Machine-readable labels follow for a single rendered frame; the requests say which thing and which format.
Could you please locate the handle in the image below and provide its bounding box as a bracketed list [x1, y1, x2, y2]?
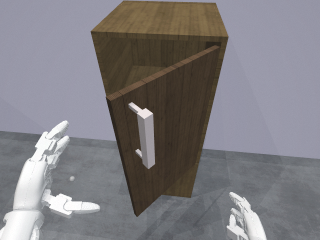
[128, 102, 155, 169]

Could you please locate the cupboard door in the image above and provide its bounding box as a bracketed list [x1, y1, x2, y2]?
[106, 45, 220, 217]

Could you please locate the right robot hand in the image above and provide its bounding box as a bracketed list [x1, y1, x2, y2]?
[226, 192, 267, 240]

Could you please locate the left robot hand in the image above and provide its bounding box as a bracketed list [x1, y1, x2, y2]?
[13, 120, 100, 219]

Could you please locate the robot left forearm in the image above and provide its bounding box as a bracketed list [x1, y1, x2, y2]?
[0, 209, 45, 240]

